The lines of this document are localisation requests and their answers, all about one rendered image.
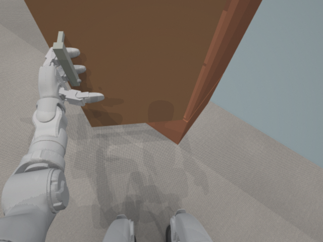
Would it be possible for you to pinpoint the robot left thigh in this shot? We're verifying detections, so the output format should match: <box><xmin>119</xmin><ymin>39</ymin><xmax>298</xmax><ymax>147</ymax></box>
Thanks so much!
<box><xmin>102</xmin><ymin>218</ymin><xmax>135</xmax><ymax>242</ymax></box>

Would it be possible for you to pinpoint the cupboard door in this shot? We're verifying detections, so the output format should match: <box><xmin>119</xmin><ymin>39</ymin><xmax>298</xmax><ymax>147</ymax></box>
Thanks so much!
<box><xmin>24</xmin><ymin>0</ymin><xmax>227</xmax><ymax>127</ymax></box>

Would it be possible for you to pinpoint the left robot hand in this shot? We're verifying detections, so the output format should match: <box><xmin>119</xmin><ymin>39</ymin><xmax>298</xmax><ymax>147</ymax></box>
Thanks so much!
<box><xmin>38</xmin><ymin>47</ymin><xmax>104</xmax><ymax>106</ymax></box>

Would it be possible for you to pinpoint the robot left forearm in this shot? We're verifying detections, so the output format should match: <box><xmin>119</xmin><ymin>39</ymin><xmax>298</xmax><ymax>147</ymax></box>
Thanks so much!
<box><xmin>1</xmin><ymin>97</ymin><xmax>68</xmax><ymax>215</ymax></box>

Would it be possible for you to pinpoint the robot left upper arm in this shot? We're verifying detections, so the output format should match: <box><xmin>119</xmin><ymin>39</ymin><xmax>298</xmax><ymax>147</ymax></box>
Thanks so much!
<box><xmin>0</xmin><ymin>168</ymin><xmax>70</xmax><ymax>242</ymax></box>

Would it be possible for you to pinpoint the robot right shin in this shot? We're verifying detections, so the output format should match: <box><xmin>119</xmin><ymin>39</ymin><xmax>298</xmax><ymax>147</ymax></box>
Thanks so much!
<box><xmin>171</xmin><ymin>209</ymin><xmax>186</xmax><ymax>242</ymax></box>

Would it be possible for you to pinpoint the handle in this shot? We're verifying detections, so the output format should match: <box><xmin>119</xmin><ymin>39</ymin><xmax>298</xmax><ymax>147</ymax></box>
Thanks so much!
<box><xmin>52</xmin><ymin>31</ymin><xmax>80</xmax><ymax>86</ymax></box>

